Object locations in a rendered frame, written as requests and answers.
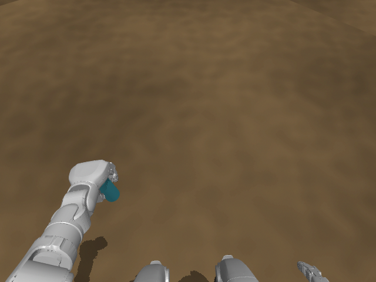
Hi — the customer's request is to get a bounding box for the left robot arm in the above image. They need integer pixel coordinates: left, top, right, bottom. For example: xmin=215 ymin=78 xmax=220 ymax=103
xmin=5 ymin=181 xmax=99 ymax=282

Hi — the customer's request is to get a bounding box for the can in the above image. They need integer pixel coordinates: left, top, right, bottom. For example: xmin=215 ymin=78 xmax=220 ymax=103
xmin=100 ymin=178 xmax=120 ymax=202

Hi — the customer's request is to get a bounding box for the right robot hand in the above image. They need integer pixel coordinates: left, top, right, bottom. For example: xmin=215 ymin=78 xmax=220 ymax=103
xmin=297 ymin=261 xmax=329 ymax=282

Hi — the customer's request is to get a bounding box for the left robot hand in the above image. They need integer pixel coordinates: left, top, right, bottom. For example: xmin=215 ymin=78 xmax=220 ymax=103
xmin=69 ymin=160 xmax=119 ymax=203

